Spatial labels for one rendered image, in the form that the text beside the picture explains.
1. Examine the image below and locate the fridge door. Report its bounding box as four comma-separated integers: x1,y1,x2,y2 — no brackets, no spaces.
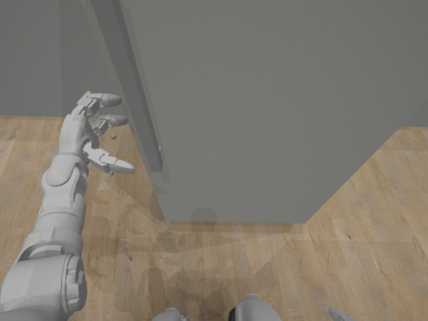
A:
81,0,428,223

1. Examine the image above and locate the right robot shin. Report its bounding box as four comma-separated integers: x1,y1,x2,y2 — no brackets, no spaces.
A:
242,294,258,302

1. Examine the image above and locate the handle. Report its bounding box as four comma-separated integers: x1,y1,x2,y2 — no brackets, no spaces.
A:
90,0,163,173

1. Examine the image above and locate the robot left hand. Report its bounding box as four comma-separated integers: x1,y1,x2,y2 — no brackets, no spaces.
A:
58,91,135,174

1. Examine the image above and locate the robot left upper arm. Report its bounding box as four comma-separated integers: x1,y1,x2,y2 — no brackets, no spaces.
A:
0,253,88,321

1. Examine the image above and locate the robot right hand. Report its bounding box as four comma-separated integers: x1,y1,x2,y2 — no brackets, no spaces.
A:
329,308,356,321

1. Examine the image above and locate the right robot thigh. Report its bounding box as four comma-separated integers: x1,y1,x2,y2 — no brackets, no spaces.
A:
235,299,282,321

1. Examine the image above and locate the robot left forearm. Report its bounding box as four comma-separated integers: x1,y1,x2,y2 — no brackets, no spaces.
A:
0,154,89,313

